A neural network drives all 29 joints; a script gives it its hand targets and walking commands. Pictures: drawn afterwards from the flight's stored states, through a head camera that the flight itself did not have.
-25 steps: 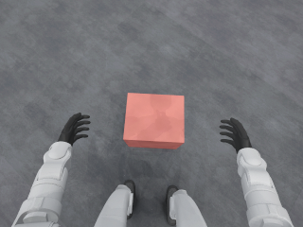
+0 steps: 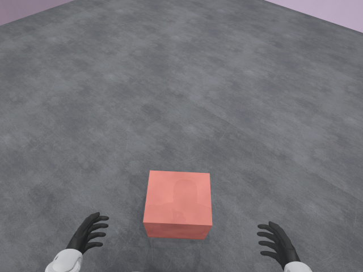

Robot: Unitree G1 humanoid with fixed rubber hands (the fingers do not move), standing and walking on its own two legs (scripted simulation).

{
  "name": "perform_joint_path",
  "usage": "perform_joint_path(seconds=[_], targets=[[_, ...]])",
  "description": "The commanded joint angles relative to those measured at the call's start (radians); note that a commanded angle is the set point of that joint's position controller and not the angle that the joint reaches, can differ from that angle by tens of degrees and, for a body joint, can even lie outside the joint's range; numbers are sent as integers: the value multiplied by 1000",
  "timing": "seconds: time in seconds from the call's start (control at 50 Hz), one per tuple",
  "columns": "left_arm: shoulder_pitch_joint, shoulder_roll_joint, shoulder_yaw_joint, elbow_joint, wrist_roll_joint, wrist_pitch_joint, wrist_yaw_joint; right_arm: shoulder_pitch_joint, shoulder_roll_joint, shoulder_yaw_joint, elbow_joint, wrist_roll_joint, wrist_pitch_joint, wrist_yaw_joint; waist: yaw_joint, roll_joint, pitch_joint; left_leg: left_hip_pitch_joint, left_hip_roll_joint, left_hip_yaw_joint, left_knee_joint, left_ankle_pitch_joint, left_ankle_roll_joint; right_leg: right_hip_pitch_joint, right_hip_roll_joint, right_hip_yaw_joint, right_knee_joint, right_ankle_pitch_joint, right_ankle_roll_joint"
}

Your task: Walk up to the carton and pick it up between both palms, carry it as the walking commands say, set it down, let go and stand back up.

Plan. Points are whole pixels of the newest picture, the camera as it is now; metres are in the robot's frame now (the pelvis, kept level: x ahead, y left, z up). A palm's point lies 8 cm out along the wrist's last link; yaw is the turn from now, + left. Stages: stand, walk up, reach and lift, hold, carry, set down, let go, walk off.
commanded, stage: let go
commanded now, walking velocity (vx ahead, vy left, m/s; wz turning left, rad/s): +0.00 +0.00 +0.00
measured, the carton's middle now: (177, 206) +0.46 +0.01 -0.64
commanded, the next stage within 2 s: stand in 0.26 s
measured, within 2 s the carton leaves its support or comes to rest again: neither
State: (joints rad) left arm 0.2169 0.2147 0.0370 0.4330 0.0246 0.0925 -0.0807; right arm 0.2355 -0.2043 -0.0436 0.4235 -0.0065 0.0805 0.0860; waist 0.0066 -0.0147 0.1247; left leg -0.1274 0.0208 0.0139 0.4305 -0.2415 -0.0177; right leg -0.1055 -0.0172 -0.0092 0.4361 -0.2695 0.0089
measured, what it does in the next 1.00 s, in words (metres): shifts its weight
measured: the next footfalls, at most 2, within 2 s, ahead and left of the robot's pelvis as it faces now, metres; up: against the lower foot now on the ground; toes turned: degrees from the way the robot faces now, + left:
none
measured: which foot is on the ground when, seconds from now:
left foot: down 0.00-1.00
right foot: down 0.00-1.00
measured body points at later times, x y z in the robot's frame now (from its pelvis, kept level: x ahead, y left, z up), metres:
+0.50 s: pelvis +0.04 +0.00 -0.01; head +0.04 +0.00 +0.44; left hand +0.15 +0.26 -0.11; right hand +0.14 -0.27 -0.11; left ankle +0.00 +0.13 -0.74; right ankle -0.02 -0.12 -0.74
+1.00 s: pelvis +0.06 +0.00 -0.01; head +0.05 +0.00 +0.44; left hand +0.09 +0.26 -0.15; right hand +0.11 -0.26 -0.15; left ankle +0.00 +0.13 -0.74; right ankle -0.02 -0.12 -0.74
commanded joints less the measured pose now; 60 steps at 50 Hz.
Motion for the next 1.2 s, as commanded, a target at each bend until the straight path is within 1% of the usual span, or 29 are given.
perform_joint_path(seconds=[0.0,0.14,0.24,0.26,0.28,0.3,0.32,0.38,0.42,0.44,0.5,0.66,0.72,0.78,0.98,1.18], targets=[[-49,102,35,-100,3,10,-4,-51,-90,-36,-105,-11,6,0,2,18,-59,115,-68,6,-48,138,-9,-63,54,-18,-98,90,-4],[-42,101,29,-100,-6,46,0,-37,-88,-38,-105,-21,48,-10,-8,16,-72,148,-76,3,-34,236,-10,-30,65,-15,-75,201,3],[-47,99,30,-101,-3,71,23,-47,-96,-22,-93,-11,55,-28,-3,19,-97,147,-76,6,-24,292,-13,-6,67,-9,-55,259,6],[22,151,40,67,19,-40,70,30,-167,-47,76,-57,-41,-76,-9,21,-74,-76,75,-15,-41,-44,-54,-104,-75,20,-84,-59,51],[48,174,45,75,39,-83,90,54,-182,-49,85,-70,-80,-96,-4,7,-21,-130,86,-63,-69,-163,-54,-146,-88,74,-97,-189,55],[35,164,45,90,46,-112,94,37,-176,-45,108,-68,-108,-100,-4,-3,-2,-177,89,-83,-63,-176,-50,-188,-95,99,-98,-219,55],[28,158,41,105,43,-135,93,26,-160,-40,126,-62,-131,-98,-7,-6,-30,-173,91,-92,-49,-129,-40,-191,-101,113,-92,-185,48],[27,139,31,147,25,-177,83,25,-144,-29,181,-40,-173,-90,-5,7,-206,-117,100,-108,2,91,-23,-110,-100,112,-26,64,35],[50,150,31,173,18,-185,84,42,-154,-28,212,-35,-182,-93,-2,3,-251,-107,101,-109,35,204,-18,-84,-102,106,11,215,31],[65,155,31,185,14,-184,85,57,-159,-27,226,-32,-182,-95,-1,3,-257,-107,100,-105,47,242,-18,-78,-101,101,25,265,31],[103,164,27,217,4,-174,91,95,-168,-21,259,-28,-173,-101,1,13,-247,-110,93,-94,71,297,-18,-83,-97,85,47,333,28],[162,165,16,277,-5,-151,103,157,-170,-5,314,-16,-146,-114,0,13,-214,-109,83,-72,113,373,-12,-91,-90,57,85,457,17],[175,164,13,300,-7,-144,106,167,-169,-1,332,-13,-136,-118,1,13,-206,-103,80,-67,120,390,-8,-88,-86,49,90,477,13],[185,161,11,323,-8,-136,110,171,-166,2,352,-12,-127,-122,0,14,-194,-98,78,-63,120,388,-3,-88,-83,42,90,466,11],[207,144,2,410,-5,-113,119,176,-150,12,430,-13,-103,-127,-2,18,-129,-95,72,-68,81,311,12,-84,-76,36,50,328,3],[229,115,-20,510,-6,-102,122,194,-123,29,530,-10,-90,-127,-2,21,-82,-79,72,-77,38,263,18,-69,-76,37,6,242,-3]])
